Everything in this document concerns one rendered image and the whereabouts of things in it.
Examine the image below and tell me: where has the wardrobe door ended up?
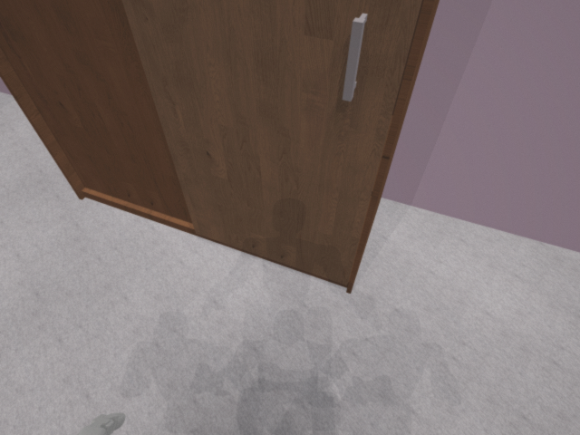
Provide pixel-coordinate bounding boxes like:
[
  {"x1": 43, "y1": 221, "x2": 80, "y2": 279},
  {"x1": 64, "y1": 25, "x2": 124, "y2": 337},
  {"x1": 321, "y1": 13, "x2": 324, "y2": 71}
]
[
  {"x1": 122, "y1": 0, "x2": 422, "y2": 285},
  {"x1": 0, "y1": 0, "x2": 192, "y2": 223}
]

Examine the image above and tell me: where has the handle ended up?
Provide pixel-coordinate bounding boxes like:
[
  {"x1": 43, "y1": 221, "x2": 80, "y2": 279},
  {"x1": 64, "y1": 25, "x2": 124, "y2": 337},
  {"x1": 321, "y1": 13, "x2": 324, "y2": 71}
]
[{"x1": 343, "y1": 14, "x2": 368, "y2": 102}]

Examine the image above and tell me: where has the robot left hand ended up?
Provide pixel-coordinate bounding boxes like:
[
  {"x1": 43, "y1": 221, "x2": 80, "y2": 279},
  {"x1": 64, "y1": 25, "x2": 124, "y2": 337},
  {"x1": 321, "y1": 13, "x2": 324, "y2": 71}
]
[{"x1": 77, "y1": 412, "x2": 126, "y2": 435}]

